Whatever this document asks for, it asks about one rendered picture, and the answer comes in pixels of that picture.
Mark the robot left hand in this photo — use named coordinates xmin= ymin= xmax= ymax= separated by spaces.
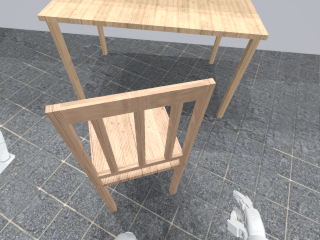
xmin=0 ymin=130 xmax=15 ymax=175

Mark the chair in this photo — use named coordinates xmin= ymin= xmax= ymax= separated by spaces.
xmin=45 ymin=78 xmax=216 ymax=213

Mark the robot right hand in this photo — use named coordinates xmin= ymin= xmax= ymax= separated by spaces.
xmin=227 ymin=190 xmax=266 ymax=240

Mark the table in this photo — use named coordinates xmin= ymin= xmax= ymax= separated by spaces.
xmin=37 ymin=0 xmax=269 ymax=118

